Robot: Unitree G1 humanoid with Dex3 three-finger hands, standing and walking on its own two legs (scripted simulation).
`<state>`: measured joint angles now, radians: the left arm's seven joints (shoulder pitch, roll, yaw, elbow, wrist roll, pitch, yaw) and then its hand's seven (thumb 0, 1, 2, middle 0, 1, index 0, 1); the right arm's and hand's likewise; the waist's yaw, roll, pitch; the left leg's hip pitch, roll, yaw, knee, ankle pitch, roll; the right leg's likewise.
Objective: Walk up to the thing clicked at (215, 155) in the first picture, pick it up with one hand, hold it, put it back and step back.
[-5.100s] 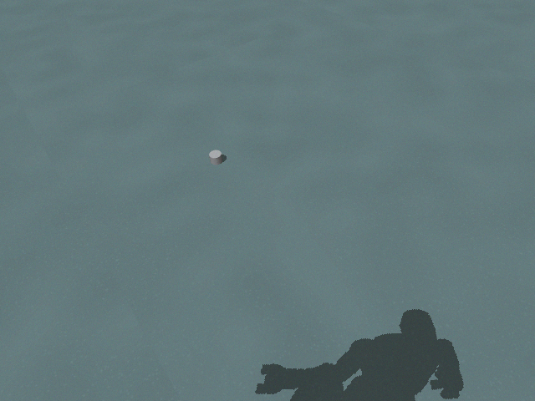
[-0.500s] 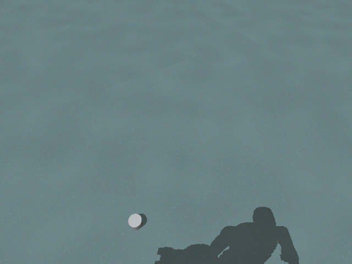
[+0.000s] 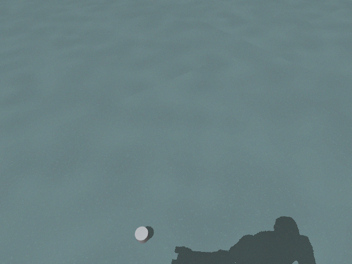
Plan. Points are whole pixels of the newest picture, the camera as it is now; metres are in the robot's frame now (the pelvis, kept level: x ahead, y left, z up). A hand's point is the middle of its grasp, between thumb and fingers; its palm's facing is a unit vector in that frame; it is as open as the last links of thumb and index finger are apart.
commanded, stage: walk up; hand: left
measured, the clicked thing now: (142, 234) +0.42 +0.25 -0.75
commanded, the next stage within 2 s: stand in 0.92 s
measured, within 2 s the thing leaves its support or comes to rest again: neither
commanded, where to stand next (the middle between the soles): +0.05 +0.00 m, yaw +1 degrees
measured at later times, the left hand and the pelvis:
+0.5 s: hand out of the picture +0.11 +0.25 -0.15, palm faces -0.04 -0.94 -0.33, open 7.4 cm; pelvis +0.01 +0.00 +0.00, yaw -1 degrees
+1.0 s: hand out of the picture +0.10 +0.25 -0.15, palm faces -0.05 -0.94 -0.33, open 7.4 cm; pelvis +0.01 +0.01 +0.00, yaw -2 degrees
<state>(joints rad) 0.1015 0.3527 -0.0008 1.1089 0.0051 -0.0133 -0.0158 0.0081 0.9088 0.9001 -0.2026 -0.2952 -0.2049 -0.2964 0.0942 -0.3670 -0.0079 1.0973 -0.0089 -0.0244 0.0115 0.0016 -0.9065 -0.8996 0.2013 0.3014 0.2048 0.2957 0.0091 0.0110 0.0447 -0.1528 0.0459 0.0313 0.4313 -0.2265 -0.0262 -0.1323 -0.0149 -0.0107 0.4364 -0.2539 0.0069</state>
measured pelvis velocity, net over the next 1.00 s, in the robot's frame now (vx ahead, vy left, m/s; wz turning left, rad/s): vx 0.01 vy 0.01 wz -0.03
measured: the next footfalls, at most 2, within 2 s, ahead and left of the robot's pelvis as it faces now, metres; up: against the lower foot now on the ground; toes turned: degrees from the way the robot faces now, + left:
none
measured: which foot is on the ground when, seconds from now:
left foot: down 0.00-1.00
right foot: down 0.00-1.00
